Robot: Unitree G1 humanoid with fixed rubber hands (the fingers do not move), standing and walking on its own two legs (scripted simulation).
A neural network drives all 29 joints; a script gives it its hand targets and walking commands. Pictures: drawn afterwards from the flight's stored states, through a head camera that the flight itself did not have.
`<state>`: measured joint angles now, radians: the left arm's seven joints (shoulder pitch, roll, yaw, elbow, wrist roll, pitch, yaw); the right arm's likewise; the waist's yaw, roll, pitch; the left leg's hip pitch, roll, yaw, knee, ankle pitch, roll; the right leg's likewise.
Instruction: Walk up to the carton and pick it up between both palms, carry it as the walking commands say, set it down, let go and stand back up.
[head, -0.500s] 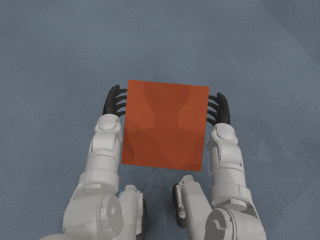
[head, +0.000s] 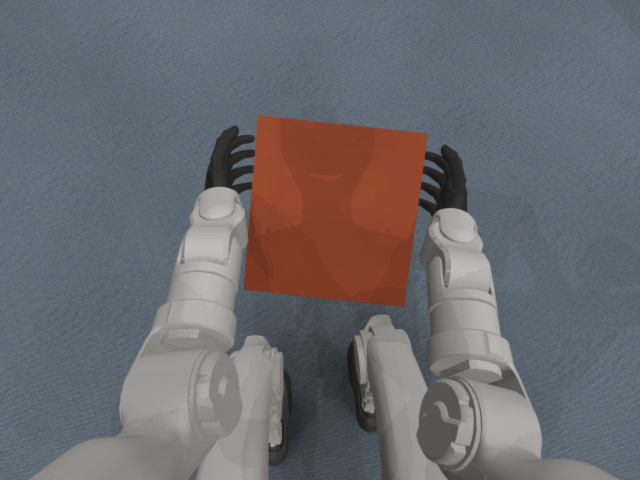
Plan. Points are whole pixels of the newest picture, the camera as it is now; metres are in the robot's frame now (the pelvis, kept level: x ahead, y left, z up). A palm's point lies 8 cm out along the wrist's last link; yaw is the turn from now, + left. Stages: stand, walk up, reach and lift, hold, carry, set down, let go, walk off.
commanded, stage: set down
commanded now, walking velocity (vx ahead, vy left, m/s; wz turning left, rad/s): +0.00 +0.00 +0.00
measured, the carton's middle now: (330, 209) +0.45 -0.05 -0.18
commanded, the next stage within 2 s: none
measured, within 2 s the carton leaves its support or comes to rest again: neither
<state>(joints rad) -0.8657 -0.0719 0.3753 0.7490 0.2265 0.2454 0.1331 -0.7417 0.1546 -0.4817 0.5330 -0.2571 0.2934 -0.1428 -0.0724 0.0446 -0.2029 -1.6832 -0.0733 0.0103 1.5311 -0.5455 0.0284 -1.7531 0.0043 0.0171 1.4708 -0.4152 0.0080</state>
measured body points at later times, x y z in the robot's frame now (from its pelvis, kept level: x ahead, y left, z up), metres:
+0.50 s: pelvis -0.02 +0.00 -0.07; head +0.25 -0.01 +0.29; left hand +0.50 +0.09 -0.16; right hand +0.44 -0.19 -0.16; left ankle +0.06 +0.10 -0.54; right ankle +0.10 -0.12 -0.54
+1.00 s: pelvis -0.03 +0.00 -0.13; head +0.30 -0.02 +0.18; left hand +0.52 +0.08 -0.25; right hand +0.47 -0.20 -0.26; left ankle +0.06 +0.10 -0.54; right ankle +0.10 -0.12 -0.54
